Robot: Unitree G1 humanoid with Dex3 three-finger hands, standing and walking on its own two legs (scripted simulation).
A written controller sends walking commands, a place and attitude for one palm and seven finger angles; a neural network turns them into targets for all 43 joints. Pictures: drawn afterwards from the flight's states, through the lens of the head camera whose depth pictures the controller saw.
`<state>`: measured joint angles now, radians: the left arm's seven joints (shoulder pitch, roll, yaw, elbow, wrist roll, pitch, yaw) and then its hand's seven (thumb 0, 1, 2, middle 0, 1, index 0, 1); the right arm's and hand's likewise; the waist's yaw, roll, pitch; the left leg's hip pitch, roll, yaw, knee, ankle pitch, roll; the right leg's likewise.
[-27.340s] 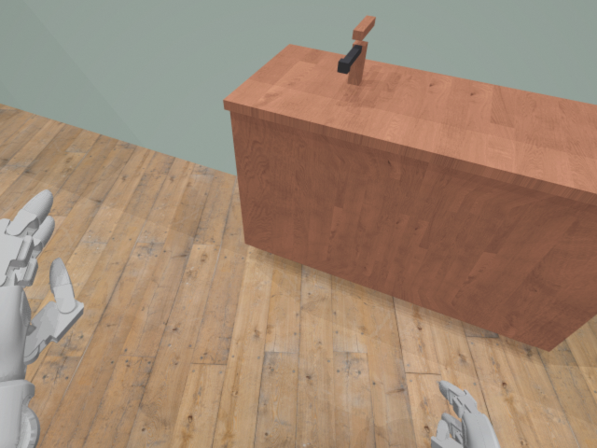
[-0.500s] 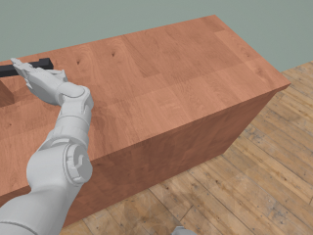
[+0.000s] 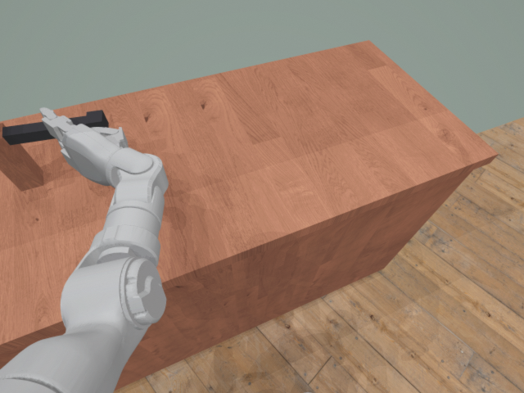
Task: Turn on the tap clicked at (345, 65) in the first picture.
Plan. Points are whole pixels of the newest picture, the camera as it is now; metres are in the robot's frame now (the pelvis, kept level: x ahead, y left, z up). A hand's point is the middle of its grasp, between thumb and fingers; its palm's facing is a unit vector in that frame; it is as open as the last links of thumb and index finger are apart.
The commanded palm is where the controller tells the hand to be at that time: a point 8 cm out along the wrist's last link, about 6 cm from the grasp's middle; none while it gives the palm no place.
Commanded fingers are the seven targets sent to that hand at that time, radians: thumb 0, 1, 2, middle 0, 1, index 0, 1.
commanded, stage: lift the hand up off the lever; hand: left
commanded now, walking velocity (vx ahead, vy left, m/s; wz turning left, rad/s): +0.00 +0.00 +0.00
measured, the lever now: (97, 123) +0.53 +0.24 +0.10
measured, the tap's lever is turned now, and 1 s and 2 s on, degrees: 81 81 81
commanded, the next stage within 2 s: draw the hand back beside the body in 1.82 s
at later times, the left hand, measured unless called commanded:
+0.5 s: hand (116, 130) +0.48 +0.19 +0.13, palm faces +0.83 -0.55 -0.13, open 7.8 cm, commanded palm +0.42 +0.21 +0.14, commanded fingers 0.00 0.90 0.90 -0.15 -0.15 -0.15 -0.15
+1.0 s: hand (106, 127) +0.46 +0.19 +0.15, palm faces +0.82 -0.57 -0.09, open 7.8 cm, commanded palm +0.40 +0.21 +0.16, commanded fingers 0.00 0.90 0.90 -0.15 -0.15 -0.15 -0.15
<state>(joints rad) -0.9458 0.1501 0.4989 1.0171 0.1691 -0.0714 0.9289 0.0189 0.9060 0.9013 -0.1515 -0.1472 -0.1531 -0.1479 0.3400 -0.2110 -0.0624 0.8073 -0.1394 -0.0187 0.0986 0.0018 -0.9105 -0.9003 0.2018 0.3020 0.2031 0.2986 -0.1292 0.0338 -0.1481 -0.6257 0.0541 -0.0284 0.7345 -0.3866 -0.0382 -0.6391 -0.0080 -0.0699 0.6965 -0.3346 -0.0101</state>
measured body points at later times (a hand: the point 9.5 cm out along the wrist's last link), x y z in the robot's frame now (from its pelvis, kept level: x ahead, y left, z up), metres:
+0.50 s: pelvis +0.00 -0.01 +0.01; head +0.05 -0.01 +0.45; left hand +0.43 +0.22 +0.14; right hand +0.06 -0.26 -0.13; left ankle -0.03 +0.14 -0.71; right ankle -0.01 -0.11 -0.71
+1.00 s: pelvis -0.01 -0.01 +0.01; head +0.02 -0.01 +0.46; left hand +0.41 +0.22 +0.16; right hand +0.05 -0.26 -0.12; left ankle -0.03 +0.14 -0.71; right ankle -0.01 -0.11 -0.71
